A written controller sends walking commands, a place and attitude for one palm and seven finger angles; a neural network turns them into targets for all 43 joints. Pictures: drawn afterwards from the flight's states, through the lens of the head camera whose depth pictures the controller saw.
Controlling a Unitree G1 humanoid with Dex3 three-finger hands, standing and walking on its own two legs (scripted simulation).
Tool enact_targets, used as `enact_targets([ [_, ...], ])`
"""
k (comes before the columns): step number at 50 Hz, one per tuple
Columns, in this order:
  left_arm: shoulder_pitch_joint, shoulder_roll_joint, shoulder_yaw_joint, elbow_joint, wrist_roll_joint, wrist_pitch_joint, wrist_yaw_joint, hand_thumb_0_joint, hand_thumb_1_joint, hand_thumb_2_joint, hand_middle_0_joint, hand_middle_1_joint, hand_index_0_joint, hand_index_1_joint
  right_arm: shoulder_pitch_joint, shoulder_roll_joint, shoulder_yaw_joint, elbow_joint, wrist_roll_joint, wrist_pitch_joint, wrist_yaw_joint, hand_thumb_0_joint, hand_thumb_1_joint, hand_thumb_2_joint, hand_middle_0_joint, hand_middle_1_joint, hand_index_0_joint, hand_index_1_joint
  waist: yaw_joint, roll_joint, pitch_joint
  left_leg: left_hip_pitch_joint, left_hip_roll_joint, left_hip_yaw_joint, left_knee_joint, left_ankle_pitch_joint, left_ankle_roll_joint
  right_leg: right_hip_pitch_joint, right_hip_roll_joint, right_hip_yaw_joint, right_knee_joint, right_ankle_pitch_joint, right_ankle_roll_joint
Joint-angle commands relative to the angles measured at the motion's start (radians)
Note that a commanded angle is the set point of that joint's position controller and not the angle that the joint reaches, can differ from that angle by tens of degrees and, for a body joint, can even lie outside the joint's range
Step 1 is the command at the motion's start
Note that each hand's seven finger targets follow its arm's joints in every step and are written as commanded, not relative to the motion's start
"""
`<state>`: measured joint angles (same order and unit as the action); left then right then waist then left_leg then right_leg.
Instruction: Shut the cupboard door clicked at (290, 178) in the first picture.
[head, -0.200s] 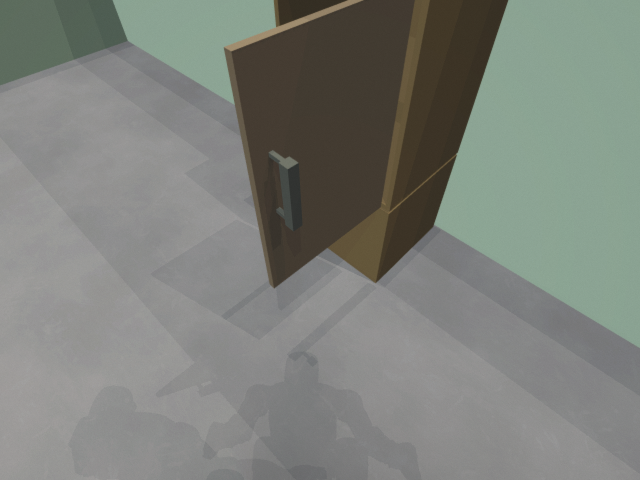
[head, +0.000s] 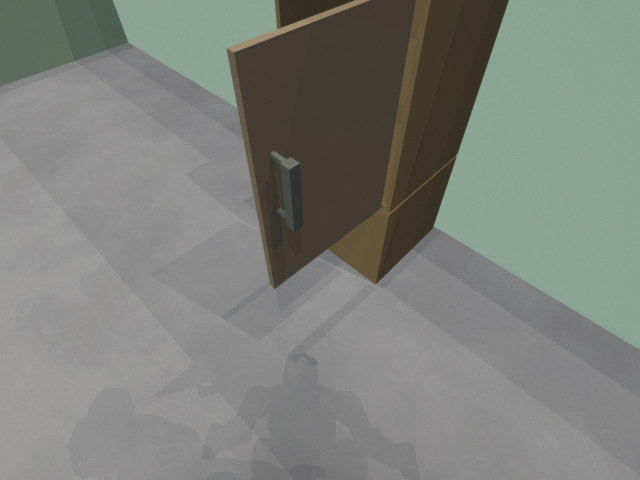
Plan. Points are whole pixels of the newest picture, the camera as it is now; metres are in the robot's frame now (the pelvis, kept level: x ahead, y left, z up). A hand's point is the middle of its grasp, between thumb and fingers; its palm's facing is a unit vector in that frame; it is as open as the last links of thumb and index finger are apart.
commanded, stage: stand and wait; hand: left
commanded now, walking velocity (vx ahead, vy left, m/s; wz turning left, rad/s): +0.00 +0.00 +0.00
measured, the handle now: (285, 191) +0.61 +0.10 -0.03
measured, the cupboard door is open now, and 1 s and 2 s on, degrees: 87 87 87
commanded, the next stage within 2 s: look at it before walking up in 0.10 s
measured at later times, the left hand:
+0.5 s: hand out of the picture +0.07 +0.24 -0.16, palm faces -0.03 -0.95 -0.32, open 7.4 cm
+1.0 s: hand out of the picture +0.08 +0.24 -0.16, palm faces -0.05 -0.94 -0.33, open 7.4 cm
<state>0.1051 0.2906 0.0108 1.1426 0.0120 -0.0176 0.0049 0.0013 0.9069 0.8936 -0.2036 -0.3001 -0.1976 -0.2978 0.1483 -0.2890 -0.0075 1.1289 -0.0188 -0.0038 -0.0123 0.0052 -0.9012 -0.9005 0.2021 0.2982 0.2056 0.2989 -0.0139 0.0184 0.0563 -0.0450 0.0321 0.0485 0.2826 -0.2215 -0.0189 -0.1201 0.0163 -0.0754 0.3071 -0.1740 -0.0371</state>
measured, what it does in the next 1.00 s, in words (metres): stands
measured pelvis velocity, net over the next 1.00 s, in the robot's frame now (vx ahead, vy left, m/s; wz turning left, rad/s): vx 0.00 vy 0.00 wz -0.05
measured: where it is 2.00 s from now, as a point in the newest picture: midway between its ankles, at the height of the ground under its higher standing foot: outside the picture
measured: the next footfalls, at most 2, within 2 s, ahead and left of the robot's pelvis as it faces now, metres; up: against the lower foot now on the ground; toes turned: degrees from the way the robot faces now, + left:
left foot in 1.88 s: +0.09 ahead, +0.09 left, +0.00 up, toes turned -35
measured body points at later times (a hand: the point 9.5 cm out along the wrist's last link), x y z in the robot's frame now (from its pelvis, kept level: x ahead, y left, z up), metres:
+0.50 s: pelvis +0.00 +0.00 +0.00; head +0.02 +0.00 +0.45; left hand +0.07 +0.29 -0.14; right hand +0.04 -0.28 -0.15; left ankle -0.04 +0.13 -0.75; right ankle +0.00 -0.09 -0.75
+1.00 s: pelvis +0.00 +0.00 +0.00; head +0.03 -0.01 +0.45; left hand +0.08 +0.29 -0.14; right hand +0.05 -0.28 -0.15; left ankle -0.04 +0.13 -0.75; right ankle +0.00 -0.09 -0.75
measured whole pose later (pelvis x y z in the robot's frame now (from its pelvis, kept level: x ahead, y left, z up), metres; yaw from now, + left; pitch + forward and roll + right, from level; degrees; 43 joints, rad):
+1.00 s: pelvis +0.00 +0.00 +0.00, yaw -3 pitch +0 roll +0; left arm 0.11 0.30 0.02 1.12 0.01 0.01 0.01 0.00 0.91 0.89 -0.20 -0.30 -0.20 -0.30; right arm 0.13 -0.29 -0.02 1.10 -0.02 0.00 -0.03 0.00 -0.90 -0.90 0.20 0.30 0.21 0.30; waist 0.00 0.02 0.06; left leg -0.07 0.04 0.09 0.33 -0.25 -0.02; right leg -0.17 0.02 -0.03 0.37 -0.19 -0.04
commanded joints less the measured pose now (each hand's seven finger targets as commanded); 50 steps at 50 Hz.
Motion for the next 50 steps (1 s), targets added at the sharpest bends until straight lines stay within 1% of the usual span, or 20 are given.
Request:
enact_targets([
  [1, -0.019, 0.188, 0.033, -0.054, -0.005, -0.021, 0.017, 0.0, 0.9, 0.9, -0.2, -0.3, -0.2, -0.3, 0.01, -0.175, -0.025, -0.043, 0.001, -0.014, -0.012, 0.0, -0.9, -0.9, 0.2, 0.3, 0.2, 0.3, 0.003, -0.004, -0.07, -0.029, 0.103, -0.079, -0.039, 0.176, 0.031, 0.053, -0.147, 0.128, -0.035, 0.22, -0.015],
  [5, -0.015, 0.189, 0.035, -0.055, -0.004, -0.023, 0.017, 0.0, 0.9, 0.9, -0.2, -0.3, -0.2, -0.3, 0.009, -0.177, -0.026, -0.046, 0.003, -0.016, -0.013, 0.0, -0.9, -0.9, 0.2, 0.3, 0.2, 0.3, 0.005, -0.011, -0.086, -0.018, 0.106, -0.077, -0.035, 0.204, 0.034, 0.062, -0.149, 0.12, -0.031, 0.247, -0.016],
  [6, -0.018, 0.191, 0.035, -0.054, -0.004, -0.023, 0.017, 0.0, 0.9, 0.9, -0.2, -0.3, -0.2, -0.3, 0.009, -0.177, -0.026, -0.045, 0.002, -0.016, -0.013, 0.0, -0.9, -0.9, 0.2, 0.3, 0.2, 0.3, 0.003, 0.0, -0.084, -0.019, 0.104, -0.078, -0.035, 0.208, 0.031, 0.063, -0.151, 0.125, -0.028, 0.258, -0.016],
  [10, -0.016, 0.187, 0.035, -0.056, -0.004, -0.022, 0.017, 0.0, 0.9, 0.9, -0.2, -0.3, -0.2, -0.3, 0.012, -0.176, -0.025, -0.046, 0.002, -0.015, -0.013, 0.0, -0.9, -0.9, 0.2, 0.3, 0.2, 0.3, 0.006, -0.017, -0.073, -0.029, 0.106, -0.078, -0.039, 0.186, 0.032, 0.059, -0.147, 0.12, -0.034, 0.229, -0.015],
  [11, -0.021, 0.191, 0.034, -0.055, -0.004, -0.021, 0.017, 0.0, 0.9, 0.9, -0.2, -0.3, -0.2, -0.3, 0.007, -0.177, -0.026, -0.043, 0.002, -0.015, -0.012, 0.0, -0.9, -0.9, 0.2, 0.3, 0.2, 0.3, 0.005, -0.004, -0.063, -0.034, 0.103, -0.08, -0.042, 0.178, 0.03, 0.054, -0.148, 0.125, -0.034, 0.221, -0.014],
  [18, -0.02, 0.196, 0.035, -0.055, -0.005, -0.024, 0.016, 0.0, 0.9, 0.9, -0.2, -0.3, -0.2, -0.3, 0.004, -0.185, -0.029, -0.045, 0.002, -0.016, -0.012, 0.0, -0.9, -0.9, 0.2, 0.3, 0.2, 0.3, 0.004, -0.009, -0.079, -0.021, 0.105, -0.082, -0.038, 0.19, 0.031, 0.056, -0.152, 0.125, -0.034, 0.236, -0.016],
  [22, -0.025, 0.199, 0.033, -0.055, -0.004, -0.022, 0.015, 0.0, 0.9, 0.9, -0.2, -0.3, -0.2, -0.3, -0.001, -0.187, -0.028, -0.046, 0.001, -0.016, -0.011, 0.0, -0.9, -0.9, 0.2, 0.3, 0.2, 0.3, 0.005, -0.003, -0.061, -0.033, 0.104, -0.084, -0.045, 0.171, 0.031, 0.046, -0.148, 0.13, -0.036, 0.21, -0.015],
  [26, -0.028, 0.204, 0.034, -0.054, -0.004, -0.022, 0.015, 0.0, 0.9, 0.9, -0.2, -0.3, -0.2, -0.3, 0.0, -0.19, -0.027, -0.043, 0.003, -0.018, -0.01, 0.0, -0.9, -0.9, 0.2, 0.3, 0.2, 0.3, 0.005, 0.0, -0.081, -0.03, 0.105, -0.083, -0.044, 0.188, 0.03, 0.065, -0.15, 0.127, -0.032, 0.227, -0.014],
  [30, -0.031, 0.204, 0.035, -0.057, -0.004, -0.023, 0.015, 0.0, 0.9, 0.9, -0.2, -0.3, -0.2, -0.3, 0.001, -0.194, -0.028, -0.047, 0.003, -0.017, -0.012, 0.0, -0.9, -0.9, 0.2, 0.3, 0.2, 0.3, 0.005, -0.021, -0.079, -0.026, 0.109, -0.084, -0.044, 0.192, 0.032, 0.063, -0.148, 0.121, -0.034, 0.228, -0.014],
  [31, -0.031, 0.206, 0.033, -0.056, -0.005, -0.022, 0.014, 0.0, 0.9, 0.9, -0.2, -0.3, -0.2, -0.3, -0.005, -0.2, -0.029, -0.045, 0.002, -0.018, -0.011, 0.0, -0.9, -0.9, 0.2, 0.3, 0.2, 0.3, 0.005, -0.003, -0.08, -0.024, 0.107, -0.084, -0.046, 0.195, 0.031, 0.059, -0.15, 0.127, -0.031, 0.227, -0.014],
  [33, -0.034, 0.208, 0.034, -0.055, -0.005, -0.022, 0.014, 0.0, 0.9, 0.9, -0.2, -0.3, -0.2, -0.3, -0.01, -0.203, -0.027, -0.046, 0.002, -0.019, -0.011, 0.0, -0.9, -0.9, 0.2, 0.3, 0.2, 0.3, 0.005, 0.001, -0.076, -0.023, 0.108, -0.085, -0.048, 0.195, 0.03, 0.055, -0.15, 0.128, -0.032, 0.225, -0.015],
  [35, -0.031, 0.208, 0.035, -0.057, -0.004, -0.023, 0.014, 0.0, 0.9, 0.9, -0.2, -0.3, -0.2, -0.3, -0.007, -0.2, -0.027, -0.049, 0.003, -0.019, -0.012, 0.0, -0.9, -0.9, 0.2, 0.3, 0.2, 0.3, 0.006, -0.012, -0.085, -0.021, 0.109, -0.083, -0.045, 0.194, 0.032, 0.063, -0.149, 0.126, -0.035, 0.226, -0.015],
  [36, -0.037, 0.213, 0.033, -0.056, -0.004, -0.022, 0.014, 0.0, 0.9, 0.9, -0.2, -0.3, -0.2, -0.3, -0.01, -0.203, -0.027, -0.045, 0.003, -0.019, -0.01, 0.0, -0.9, -0.9, 0.2, 0.3, 0.2, 0.3, 0.004, 0.001, -0.079, -0.025, 0.107, -0.083, -0.048, 0.195, 0.029, 0.061, -0.152, 0.127, -0.033, 0.231, -0.014],
  [38, -0.037, 0.214, 0.033, -0.057, -0.004, -0.023, 0.013, 0.0, 0.9, 0.9, -0.2, -0.3, -0.2, -0.3, -0.014, -0.207, -0.028, -0.047, 0.002, -0.019, -0.01, 0.0, -0.9, -0.9, 0.2, 0.3, 0.2, 0.3, 0.005, -0.01, -0.081, -0.02, 0.109, -0.085, -0.048, 0.198, 0.03, 0.058, -0.151, 0.127, -0.033, 0.234, -0.014],
  [43, -0.043, 0.222, 0.036, -0.062, -0.004, -0.021, 0.012, 0.0, 0.9, 0.9, -0.2, -0.3, -0.2, -0.3, -0.016, -0.216, -0.03, -0.051, 0.002, -0.02, -0.013, 0.0, -0.9, -0.9, 0.2, 0.3, 0.2, 0.3, 0.004, 0.002, -0.089, -0.004, 0.114, -0.075, -0.04, 0.219, 0.028, 0.051, -0.148, 0.135, -0.022, 0.264, -0.017],
  [44, -0.04, 0.207, 0.037, -0.065, -0.003, -0.017, 0.013, 0.0, 0.9, 0.9, -0.2, -0.3, -0.2, -0.3, -0.004, -0.199, -0.029, -0.05, 0.001, -0.017, -0.015, 0.0, -0.9, -0.9, 0.2, 0.3, 0.2, 0.3, 0.001, -0.006, -0.097, 0.006, 0.119, -0.06, -0.022, 0.236, 0.025, 0.041, -0.148, 0.137, -0.007, 0.297, -0.015],
  [45, -0.022, 0.165, 0.034, -0.065, -0.004, -0.007, 0.016, 0.0, 0.9, 0.9, -0.2, -0.3, -0.2, -0.3, 0.023, -0.153, -0.022, -0.049, 0.0, -0.01, -0.019, 0.0, -0.9, -0.9, 0.2, 0.3, 0.2, 0.3, 0.0, -0.016, -0.099, 0.008, 0.122, -0.042, 0.001, 0.245, 0.021, 0.032, -0.142, 0.142, 0.011, 0.328, -0.011],
  [46, 0.001, 0.122, 0.027, -0.061, -0.004, 0.005, 0.018, 0.0, 0.9, 0.9, -0.2, -0.3, -0.2, -0.3, 0.05, -0.107, -0.016, -0.044, 0.0, -0.001, -0.02, 0.0, -0.9, -0.9, 0.2, 0.3, 0.2, 0.3, -0.003, -0.005, -0.096, 0.003, 0.122, -0.023, 0.022, 0.245, 0.011, 0.015, -0.145, 0.148, 0.036, 0.35, -0.006],
  [47, 0.017, 0.115, 0.03, -0.064, -0.004, 0.013, 0.019, 0.0, 0.9, 0.9, -0.2, -0.3, -0.2, -0.3, 0.068, -0.097, -0.017, -0.046, -0.001, 0.006, -0.023, 0.0, -0.9, -0.9, 0.2, 0.3, 0.2, 0.3, -0.004, -0.012, -0.096, 0.002, 0.125, -0.009, 0.042, 0.238, 0.008, -0.003, -0.14, 0.155, 0.058, 0.36, -0.005],
  [50, 0.033, 0.119, 0.048, -0.101, 0.002, 0.032, 0.016, 0.0, 0.9, 0.9, -0.2, -0.3, -0.2, -0.3, 0.08, -0.113, -0.038, -0.085, -0.001, 0.02, -0.032, 0.0, -0.9, -0.9, 0.2, 0.3, 0.2, 0.3, -0.003, -0.006, -0.082, -0.007, 0.145, 0.013, 0.087, 0.199, 0.018, -0.07, -0.117, 0.171, 0.128, 0.347, -0.011],
])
